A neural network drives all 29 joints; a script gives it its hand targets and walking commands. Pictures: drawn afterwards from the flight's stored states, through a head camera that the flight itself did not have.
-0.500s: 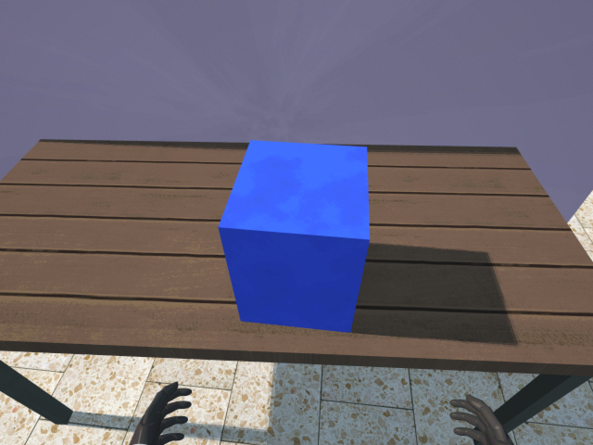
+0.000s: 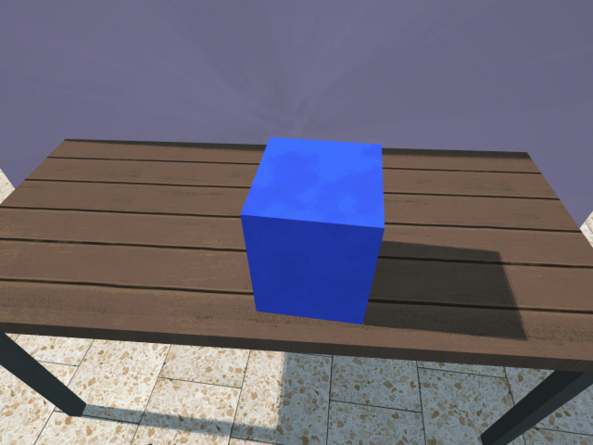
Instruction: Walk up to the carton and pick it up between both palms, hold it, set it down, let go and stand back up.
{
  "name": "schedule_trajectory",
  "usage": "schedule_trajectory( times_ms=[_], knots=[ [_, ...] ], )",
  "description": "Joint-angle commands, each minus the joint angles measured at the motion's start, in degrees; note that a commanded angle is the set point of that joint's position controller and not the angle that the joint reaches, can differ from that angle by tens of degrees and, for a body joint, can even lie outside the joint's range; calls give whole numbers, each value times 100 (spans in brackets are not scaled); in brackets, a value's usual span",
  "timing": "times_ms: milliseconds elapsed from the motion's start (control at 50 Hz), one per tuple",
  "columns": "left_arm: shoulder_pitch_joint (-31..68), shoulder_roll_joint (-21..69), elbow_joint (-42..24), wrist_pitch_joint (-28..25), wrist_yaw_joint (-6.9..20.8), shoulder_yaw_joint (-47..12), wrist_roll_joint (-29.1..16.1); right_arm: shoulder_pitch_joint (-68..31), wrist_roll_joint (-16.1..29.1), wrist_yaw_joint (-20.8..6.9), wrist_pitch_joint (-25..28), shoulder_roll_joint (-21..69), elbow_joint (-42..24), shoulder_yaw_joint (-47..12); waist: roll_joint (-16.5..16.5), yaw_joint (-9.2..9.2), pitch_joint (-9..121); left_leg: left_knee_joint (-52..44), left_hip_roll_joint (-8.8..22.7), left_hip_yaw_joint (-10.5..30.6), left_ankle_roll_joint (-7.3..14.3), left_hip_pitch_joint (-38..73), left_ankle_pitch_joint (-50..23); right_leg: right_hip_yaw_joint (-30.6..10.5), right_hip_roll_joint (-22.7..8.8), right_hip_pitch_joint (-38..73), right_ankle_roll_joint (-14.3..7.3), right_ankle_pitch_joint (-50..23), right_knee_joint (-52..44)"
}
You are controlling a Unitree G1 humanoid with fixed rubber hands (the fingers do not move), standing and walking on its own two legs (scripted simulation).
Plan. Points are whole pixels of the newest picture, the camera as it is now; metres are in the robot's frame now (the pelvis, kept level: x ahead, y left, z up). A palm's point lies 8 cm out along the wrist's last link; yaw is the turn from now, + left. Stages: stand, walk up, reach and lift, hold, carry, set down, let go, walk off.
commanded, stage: stand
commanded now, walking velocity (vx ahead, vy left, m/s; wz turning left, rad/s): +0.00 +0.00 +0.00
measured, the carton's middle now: (316, 231) +0.49 +0.00 +0.01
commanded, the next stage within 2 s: none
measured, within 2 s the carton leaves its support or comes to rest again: neither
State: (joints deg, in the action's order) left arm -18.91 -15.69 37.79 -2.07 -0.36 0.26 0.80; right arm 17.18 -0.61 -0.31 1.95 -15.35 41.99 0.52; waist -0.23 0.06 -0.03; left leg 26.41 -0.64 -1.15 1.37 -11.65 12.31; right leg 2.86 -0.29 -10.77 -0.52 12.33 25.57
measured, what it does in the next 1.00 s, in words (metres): stands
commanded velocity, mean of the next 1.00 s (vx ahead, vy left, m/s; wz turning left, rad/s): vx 0.00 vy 0.00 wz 0.00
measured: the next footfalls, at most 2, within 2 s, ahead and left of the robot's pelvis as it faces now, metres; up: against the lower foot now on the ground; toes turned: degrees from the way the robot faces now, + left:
none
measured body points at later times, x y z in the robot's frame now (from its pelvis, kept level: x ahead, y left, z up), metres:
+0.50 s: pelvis -0.01 +0.00 +0.00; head -0.02 +0.00 +0.45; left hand +0.06 +0.27 -0.12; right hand +0.08 -0.26 -0.12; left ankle +0.02 +0.10 -0.74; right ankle +0.02 -0.11 -0.74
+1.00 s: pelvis +0.00 -0.01 +0.00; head +0.00 -0.01 +0.45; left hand +0.08 +0.26 -0.12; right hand +0.10 -0.27 -0.12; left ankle +0.02 +0.10 -0.74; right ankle +0.02 -0.11 -0.74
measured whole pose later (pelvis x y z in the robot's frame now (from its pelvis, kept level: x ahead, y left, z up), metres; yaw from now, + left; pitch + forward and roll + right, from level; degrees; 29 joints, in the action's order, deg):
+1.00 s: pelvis +0.00 -0.01 +0.00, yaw +1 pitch -2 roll +0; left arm -20.2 -16.3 40.5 -1.4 -0.5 -0.9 0.4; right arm 18.3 -0.5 0.2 1.0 -16.2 41.9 -1.0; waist 0.5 0.1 -0.4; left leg 28.5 -0.8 0.8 0.7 -13.4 13.4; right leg 3.8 -0.2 -12.1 -1.0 14.0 27.7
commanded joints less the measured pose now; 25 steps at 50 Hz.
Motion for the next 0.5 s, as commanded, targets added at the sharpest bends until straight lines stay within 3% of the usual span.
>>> schedule_trajectory(
  times_ms=[0,60,120,260,480],
  knots=[
    [-62,-680,-283,-60,-20,133,-10,-18,24,18,67,-726,-337,159,172,12,-240,-642,653,795,89,-400,289,-744,-592,-124,-66,177,-411],
    [-144,-729,-249,-47,-29,108,-18,10,22,15,44,-705,-350,141,245,32,-389,-759,662,844,81,-658,654,-738,-588,-115,-56,288,-375],
    [-131,-712,-221,-65,-30,69,-4,62,20,12,56,-707,-356,119,-4,5,-214,-667,642,854,101,-486,540,-721,-584,-186,-72,285,-356],
    [-318,-718,-120,-34,-14,87,4,135,-13,1,13,-774,-370,136,169,36,-428,-745,614,955,66,-763,1098,-714,-533,-317,-40,639,-349],
    [-388,-743,-78,-33,-16,80,-16,204,-5,16,6,-748,-359,86,59,11,-291,-510,585,933,67,-543,564,-742,-579,-394,-77,454,-329]
  ],
)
